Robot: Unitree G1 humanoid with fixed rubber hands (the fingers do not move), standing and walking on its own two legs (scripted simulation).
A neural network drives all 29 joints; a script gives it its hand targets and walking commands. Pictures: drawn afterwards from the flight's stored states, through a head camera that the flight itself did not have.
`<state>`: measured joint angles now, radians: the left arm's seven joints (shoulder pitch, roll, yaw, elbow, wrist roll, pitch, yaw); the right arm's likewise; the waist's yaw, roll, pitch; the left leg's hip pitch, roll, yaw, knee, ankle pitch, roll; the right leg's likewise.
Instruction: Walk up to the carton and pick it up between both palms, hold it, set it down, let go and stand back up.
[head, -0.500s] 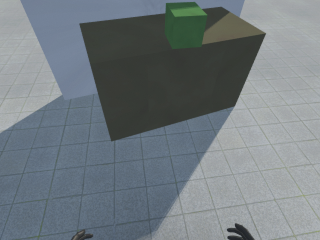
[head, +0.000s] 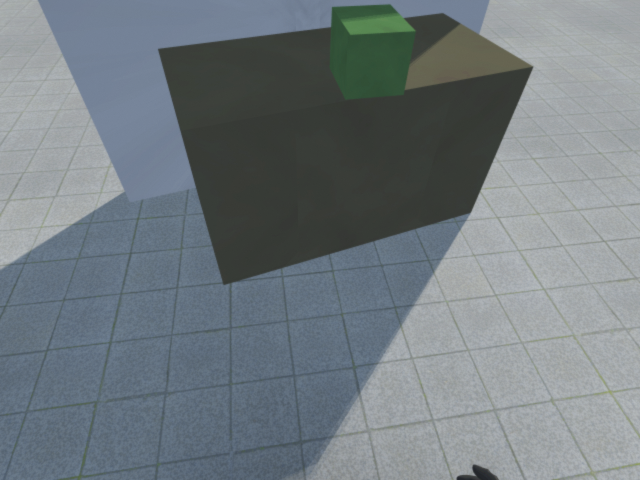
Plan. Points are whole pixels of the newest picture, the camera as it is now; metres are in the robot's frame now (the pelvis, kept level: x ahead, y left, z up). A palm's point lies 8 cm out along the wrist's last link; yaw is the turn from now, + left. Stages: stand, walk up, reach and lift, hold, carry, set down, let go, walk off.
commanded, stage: stand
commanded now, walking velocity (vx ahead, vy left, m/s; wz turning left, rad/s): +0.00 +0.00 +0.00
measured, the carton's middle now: (368, 51) +1.23 -0.16 +0.00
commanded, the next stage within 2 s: walk up in 0.64 s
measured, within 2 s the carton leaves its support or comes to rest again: neither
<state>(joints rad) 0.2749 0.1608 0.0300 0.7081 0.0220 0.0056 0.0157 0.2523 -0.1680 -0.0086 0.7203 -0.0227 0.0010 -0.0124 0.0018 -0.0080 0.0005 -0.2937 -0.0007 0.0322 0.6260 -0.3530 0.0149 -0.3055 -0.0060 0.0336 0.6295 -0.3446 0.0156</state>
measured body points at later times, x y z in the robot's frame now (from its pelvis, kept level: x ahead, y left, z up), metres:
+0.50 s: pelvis +0.01 +0.00 +0.01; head +0.02 +0.00 +0.46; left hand +0.08 +0.23 -0.13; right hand +0.09 -0.23 -0.13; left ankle -0.01 +0.11 -0.73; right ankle -0.01 -0.13 -0.73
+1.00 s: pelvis +0.01 -0.02 +0.01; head +0.02 -0.01 +0.46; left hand +0.08 +0.26 -0.11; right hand +0.02 -0.31 -0.11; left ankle -0.02 +0.11 -0.72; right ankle +0.00 -0.14 -0.69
